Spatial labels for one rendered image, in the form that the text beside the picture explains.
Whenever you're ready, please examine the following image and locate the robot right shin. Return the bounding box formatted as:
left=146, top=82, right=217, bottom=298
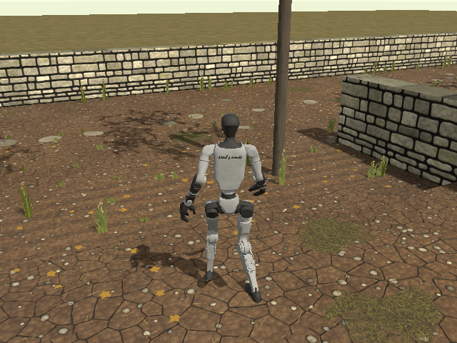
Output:
left=240, top=242, right=258, bottom=293

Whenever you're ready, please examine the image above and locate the left robot upper arm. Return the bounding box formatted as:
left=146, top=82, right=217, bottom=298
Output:
left=195, top=144, right=215, bottom=185

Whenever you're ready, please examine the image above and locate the robot right hand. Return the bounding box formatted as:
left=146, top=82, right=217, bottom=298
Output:
left=249, top=184, right=266, bottom=196

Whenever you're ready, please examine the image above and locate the right robot upper arm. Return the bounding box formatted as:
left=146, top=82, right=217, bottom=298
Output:
left=244, top=144, right=263, bottom=182

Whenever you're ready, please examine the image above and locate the left robot forearm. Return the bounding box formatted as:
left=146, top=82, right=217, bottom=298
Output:
left=184, top=174, right=201, bottom=207

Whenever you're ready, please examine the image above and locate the robot left hand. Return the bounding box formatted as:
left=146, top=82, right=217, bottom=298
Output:
left=180, top=202, right=196, bottom=222

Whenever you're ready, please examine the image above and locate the right robot foot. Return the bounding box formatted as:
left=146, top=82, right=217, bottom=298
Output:
left=245, top=283, right=262, bottom=303

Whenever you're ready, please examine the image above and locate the right robot forearm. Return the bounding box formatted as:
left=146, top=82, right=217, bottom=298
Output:
left=256, top=171, right=266, bottom=189

